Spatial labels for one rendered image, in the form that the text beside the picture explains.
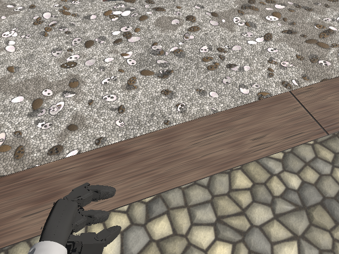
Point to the left robot hand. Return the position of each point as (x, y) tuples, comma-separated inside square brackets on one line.
[(68, 216)]

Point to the left robot forearm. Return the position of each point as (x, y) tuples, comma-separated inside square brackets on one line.
[(47, 247)]

